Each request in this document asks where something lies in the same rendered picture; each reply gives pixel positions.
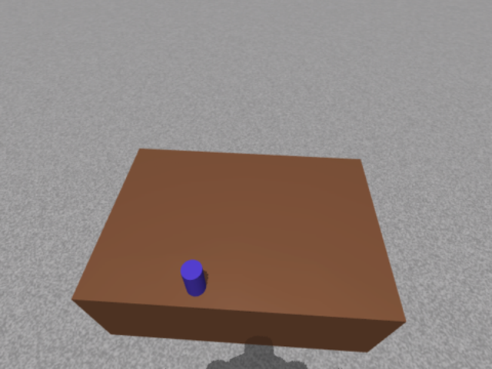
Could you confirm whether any can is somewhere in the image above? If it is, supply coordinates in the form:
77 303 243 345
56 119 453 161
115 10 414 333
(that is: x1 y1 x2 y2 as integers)
181 260 206 297

